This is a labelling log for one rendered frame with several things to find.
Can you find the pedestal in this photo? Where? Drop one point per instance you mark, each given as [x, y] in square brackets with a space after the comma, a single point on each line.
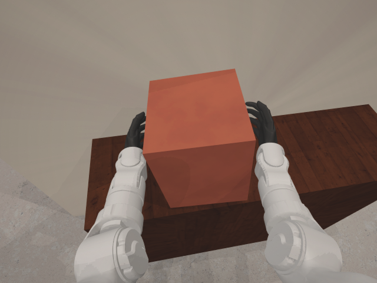
[332, 158]

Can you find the carton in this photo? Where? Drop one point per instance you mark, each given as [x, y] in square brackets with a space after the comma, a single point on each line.
[198, 141]

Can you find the robot right forearm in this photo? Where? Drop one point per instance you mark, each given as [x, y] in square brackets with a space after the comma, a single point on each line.
[278, 194]

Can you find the robot right hand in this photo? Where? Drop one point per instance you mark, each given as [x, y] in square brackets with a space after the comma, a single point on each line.
[265, 131]

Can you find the right robot upper arm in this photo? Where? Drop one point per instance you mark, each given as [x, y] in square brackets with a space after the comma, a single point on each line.
[300, 254]

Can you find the robot left forearm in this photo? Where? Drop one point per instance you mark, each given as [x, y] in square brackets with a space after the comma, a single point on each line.
[125, 199]

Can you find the left robot upper arm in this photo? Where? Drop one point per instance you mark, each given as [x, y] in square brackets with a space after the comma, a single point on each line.
[115, 256]

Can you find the robot left hand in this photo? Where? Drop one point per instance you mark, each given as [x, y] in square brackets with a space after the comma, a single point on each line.
[134, 134]

